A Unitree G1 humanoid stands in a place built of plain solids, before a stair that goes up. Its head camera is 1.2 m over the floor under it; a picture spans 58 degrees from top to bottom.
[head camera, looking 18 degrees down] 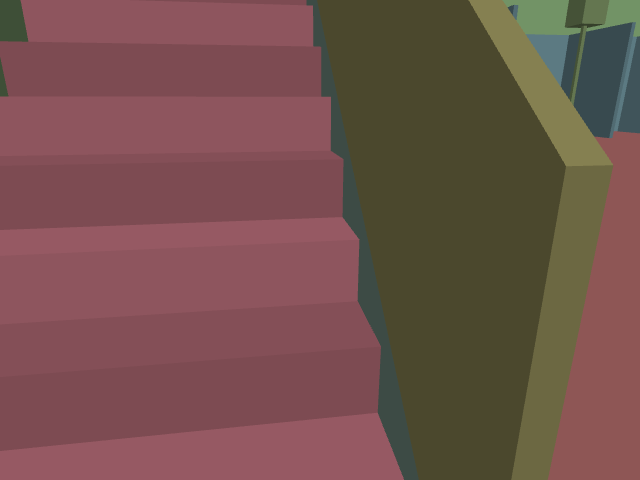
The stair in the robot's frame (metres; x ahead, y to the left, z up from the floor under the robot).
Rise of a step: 0.20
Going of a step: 0.26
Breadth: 1.26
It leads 8 degrees to the left of straight ahead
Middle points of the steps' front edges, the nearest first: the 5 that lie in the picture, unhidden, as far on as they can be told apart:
0.87 0.47 0.61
1.12 0.50 0.81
1.38 0.54 1.01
1.64 0.58 1.21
1.90 0.62 1.41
